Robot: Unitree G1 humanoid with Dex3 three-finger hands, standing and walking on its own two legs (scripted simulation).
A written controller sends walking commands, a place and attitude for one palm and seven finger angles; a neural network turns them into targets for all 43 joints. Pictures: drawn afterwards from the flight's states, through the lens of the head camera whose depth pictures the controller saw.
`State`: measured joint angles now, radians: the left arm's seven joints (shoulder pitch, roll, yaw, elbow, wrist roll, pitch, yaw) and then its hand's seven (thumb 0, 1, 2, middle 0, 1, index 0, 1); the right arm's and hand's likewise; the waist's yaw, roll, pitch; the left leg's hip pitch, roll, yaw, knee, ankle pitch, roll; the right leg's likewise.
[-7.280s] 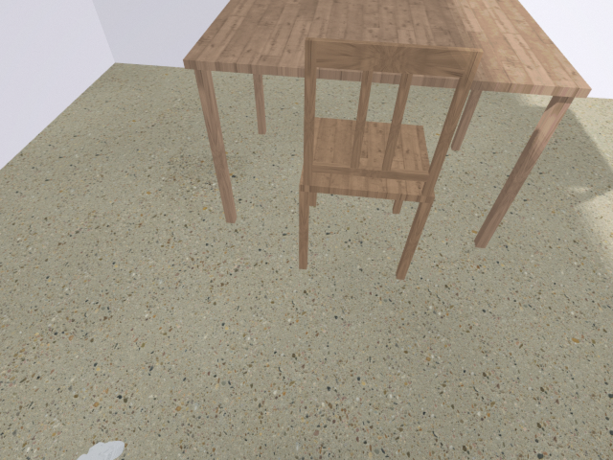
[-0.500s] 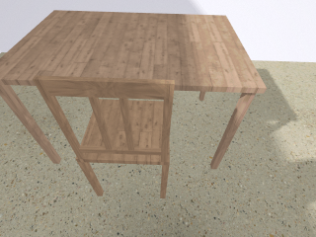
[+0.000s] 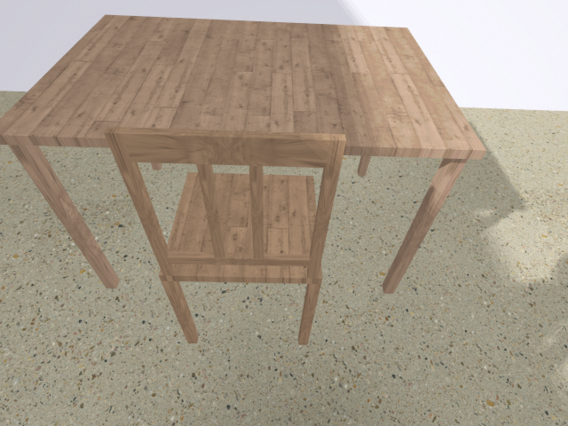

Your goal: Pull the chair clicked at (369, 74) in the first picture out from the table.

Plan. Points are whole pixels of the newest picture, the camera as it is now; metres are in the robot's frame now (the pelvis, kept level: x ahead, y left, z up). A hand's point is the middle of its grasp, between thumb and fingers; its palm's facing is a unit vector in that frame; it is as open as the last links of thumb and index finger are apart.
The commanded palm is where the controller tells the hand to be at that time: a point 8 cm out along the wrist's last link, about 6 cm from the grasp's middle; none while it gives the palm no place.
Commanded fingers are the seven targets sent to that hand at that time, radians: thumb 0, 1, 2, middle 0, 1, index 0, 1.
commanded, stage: come to a stop and stand still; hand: left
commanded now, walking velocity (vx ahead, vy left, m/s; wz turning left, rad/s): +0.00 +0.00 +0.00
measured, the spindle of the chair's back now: (213, 215) +0.53 +0.18 -0.08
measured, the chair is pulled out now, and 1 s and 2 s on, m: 0.00 0.00 0.00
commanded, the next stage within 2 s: look again from close up in 1.50 s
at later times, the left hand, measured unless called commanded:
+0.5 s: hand out of the picture +0.00 +0.18 -0.18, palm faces +0.02 -0.99 -0.15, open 7.4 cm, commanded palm none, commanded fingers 0.00 0.90 0.90 -0.20 -0.30 -0.20 -0.30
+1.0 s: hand out of the picture +0.04 +0.17 -0.18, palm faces -0.01 -0.99 -0.15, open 7.4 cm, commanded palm none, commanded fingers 0.00 0.90 0.90 -0.20 -0.30 -0.20 -0.30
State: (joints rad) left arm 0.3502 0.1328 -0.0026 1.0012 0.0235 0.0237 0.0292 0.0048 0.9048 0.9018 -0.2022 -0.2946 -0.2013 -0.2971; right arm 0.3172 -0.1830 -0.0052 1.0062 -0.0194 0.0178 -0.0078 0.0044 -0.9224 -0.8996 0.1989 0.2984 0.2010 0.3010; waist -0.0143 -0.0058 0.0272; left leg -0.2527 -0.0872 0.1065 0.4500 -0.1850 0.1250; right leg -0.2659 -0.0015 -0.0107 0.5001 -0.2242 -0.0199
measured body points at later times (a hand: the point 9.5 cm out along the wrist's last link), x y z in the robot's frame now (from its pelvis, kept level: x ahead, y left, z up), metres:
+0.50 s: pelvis +0.02 +0.02 +0.00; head +0.02 +0.03 +0.45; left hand +0.00 +0.23 -0.16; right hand +0.02 -0.20 -0.15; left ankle +0.04 +0.03 -0.74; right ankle +0.04 -0.13 -0.73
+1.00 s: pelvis +0.05 +0.01 +0.01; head +0.06 +0.03 +0.45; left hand +0.05 +0.22 -0.16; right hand +0.04 -0.20 -0.15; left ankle +0.05 +0.03 -0.74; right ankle +0.04 -0.13 -0.74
